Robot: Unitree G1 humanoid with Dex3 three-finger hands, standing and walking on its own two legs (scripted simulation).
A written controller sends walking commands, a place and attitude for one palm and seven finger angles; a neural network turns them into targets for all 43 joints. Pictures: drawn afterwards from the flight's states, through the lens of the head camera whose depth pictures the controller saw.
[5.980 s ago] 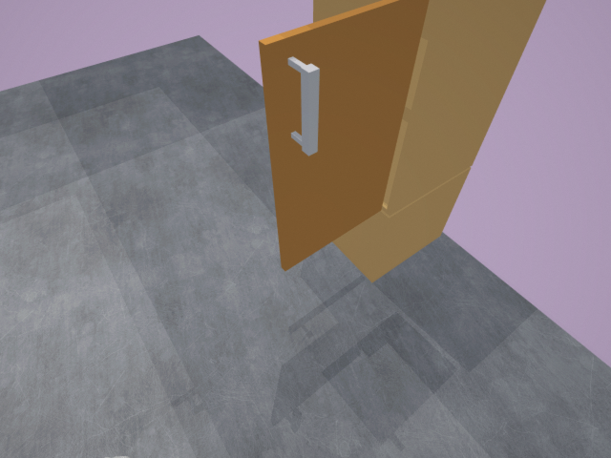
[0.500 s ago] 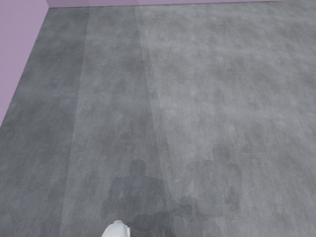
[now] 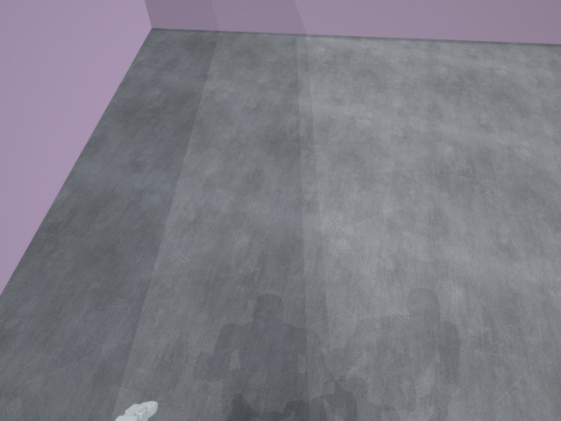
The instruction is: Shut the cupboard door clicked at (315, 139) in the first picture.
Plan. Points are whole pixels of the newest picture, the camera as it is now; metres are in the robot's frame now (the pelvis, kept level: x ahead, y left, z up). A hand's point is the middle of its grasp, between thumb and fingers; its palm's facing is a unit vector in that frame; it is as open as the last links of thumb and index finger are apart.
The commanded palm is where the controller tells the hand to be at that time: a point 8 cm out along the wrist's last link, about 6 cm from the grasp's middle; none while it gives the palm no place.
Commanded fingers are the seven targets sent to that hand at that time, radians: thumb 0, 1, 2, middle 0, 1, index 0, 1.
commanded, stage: walk to a spot facing it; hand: left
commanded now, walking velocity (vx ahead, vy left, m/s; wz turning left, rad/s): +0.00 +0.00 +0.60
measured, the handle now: out of the picture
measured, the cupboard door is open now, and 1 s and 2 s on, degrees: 92 92 92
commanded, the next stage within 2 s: none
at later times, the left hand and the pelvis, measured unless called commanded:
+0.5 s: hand out of the picture +0.06 +0.22 -0.17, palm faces +0.35 -0.90 -0.27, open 7.4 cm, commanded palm none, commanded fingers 0.00 0.90 0.90 -0.20 -0.30 -0.20 -0.30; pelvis +0.05 -0.01 +0.00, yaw +19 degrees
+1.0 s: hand out of the picture +0.00 +0.17 -0.18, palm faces +0.63 -0.74 -0.23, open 7.4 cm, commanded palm none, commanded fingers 0.00 0.90 0.90 -0.20 -0.30 -0.20 -0.30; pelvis +0.08 -0.03 +0.00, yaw +39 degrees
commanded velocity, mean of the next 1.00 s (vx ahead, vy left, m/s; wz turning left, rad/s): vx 0.00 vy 0.00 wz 0.60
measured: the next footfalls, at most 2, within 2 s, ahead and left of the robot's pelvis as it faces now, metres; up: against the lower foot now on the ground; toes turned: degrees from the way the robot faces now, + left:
left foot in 0.30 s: +0.10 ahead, +0.13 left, +0.00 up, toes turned +20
right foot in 0.58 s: +0.16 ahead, -0.14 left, +0.00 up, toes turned +19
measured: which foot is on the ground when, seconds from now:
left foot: down 0.00-0.00, up 0.02-0.28, down 0.30-0.58, up 0.60-0.84, down 0.86-1.00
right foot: down 0.00-0.28, up 0.30-0.56, down 0.58-0.86, up 0.88-1.00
